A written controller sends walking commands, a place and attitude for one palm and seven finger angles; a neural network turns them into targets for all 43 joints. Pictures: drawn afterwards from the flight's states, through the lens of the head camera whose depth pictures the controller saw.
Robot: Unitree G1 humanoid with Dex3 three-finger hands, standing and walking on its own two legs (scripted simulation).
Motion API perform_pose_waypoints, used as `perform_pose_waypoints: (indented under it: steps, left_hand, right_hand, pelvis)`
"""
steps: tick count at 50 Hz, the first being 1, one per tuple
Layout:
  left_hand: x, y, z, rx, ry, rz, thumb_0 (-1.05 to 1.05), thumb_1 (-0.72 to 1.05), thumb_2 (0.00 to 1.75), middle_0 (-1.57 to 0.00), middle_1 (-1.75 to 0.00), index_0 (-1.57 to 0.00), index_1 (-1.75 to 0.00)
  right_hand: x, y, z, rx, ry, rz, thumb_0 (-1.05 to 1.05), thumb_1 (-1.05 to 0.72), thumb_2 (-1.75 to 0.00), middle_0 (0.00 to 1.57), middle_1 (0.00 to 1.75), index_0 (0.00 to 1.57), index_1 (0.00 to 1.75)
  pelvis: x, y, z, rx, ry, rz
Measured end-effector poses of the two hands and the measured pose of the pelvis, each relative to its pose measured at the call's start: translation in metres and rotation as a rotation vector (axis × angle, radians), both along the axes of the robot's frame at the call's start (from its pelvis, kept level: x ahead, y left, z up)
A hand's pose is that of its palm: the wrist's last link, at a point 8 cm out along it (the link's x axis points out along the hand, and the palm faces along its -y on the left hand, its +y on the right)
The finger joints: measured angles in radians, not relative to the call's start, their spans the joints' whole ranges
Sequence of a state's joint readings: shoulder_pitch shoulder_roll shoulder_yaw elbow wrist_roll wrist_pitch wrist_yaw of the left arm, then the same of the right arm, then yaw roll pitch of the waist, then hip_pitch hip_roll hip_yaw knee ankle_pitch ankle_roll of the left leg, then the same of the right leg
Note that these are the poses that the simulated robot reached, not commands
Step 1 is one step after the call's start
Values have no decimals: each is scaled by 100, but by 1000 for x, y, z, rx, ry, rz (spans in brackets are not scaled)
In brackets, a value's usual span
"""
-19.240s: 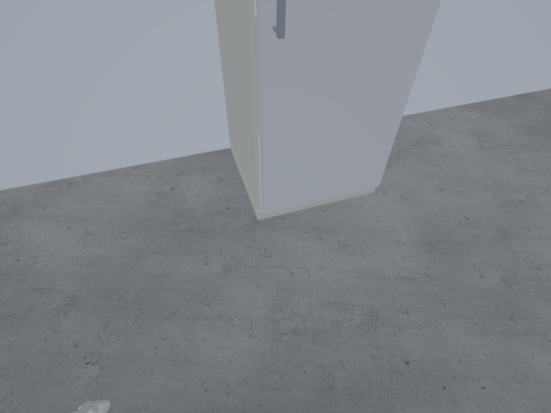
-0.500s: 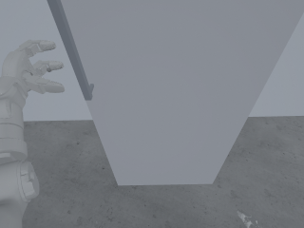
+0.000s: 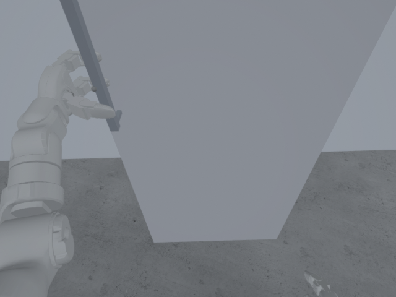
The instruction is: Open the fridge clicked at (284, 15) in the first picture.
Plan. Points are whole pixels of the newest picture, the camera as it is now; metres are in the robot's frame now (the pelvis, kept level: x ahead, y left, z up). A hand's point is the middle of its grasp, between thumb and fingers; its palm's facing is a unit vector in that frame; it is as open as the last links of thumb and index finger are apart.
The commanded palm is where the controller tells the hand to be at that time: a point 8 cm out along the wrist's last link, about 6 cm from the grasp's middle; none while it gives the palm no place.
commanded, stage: feel for the door with the fingertips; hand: left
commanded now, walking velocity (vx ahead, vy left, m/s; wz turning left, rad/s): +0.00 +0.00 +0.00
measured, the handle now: (96, 61) +0.48 +0.22 +0.26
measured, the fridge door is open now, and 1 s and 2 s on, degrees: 0 0 0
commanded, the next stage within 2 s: slide the fingers in behind the handle in 0.30 s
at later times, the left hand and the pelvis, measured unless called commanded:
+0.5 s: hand (84, 84) +0.44 +0.23 +0.24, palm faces +0.08 -1.00 -0.02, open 13.6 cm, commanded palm +0.41 +0.28 +0.24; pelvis +0.00 +0.00 +0.00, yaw +1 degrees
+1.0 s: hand (83, 95) +0.40 +0.22 +0.24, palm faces +0.08 -1.00 -0.02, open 14.0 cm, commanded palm +0.38 +0.27 +0.24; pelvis +0.00 +0.00 +0.00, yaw +0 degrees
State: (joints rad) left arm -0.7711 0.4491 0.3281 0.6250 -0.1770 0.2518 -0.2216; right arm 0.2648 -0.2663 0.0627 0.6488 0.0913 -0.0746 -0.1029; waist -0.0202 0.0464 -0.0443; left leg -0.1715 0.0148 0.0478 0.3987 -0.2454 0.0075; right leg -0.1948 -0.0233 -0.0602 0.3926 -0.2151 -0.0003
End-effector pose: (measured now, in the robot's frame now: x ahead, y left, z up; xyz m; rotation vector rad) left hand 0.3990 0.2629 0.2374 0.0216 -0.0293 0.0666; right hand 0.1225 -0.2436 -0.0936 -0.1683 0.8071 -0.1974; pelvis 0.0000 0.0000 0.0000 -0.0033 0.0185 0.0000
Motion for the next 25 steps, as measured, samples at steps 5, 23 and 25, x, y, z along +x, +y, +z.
perform_pose_waypoints:
  steps: [5, 23, 25]
  left_hand:
    - [2, 3, 0, -12, 19, 19, -2, -50, 30, -31, -120, -30, -120]
    - [15, 23, 1, -2, 41, 15, -2, -50, 30, -35, -124, -36, -125]
    - [16, 24, 0, -3, 40, 13, -2, -50, 30, -36, -124, -37, -125]
  right_hand:
    - [4, 0, 1, 4, -4, -1, 1, -90, -90, 20, 30, 20, 30]
    - [-30, -19, -9, -57, 117, -30, 1, -90, -90, 20, 30, 20, 30]
    - [-35, -19, -10, -56, 124, -35, 1, -90, -90, 20, 30, 20, 30]
  pelvis:
    - [1, -2, 0, 0, 0, -2]
    - [1, -2, -1, -4, 23, 17]
    - [0, -1, -1, -5, 25, 15]
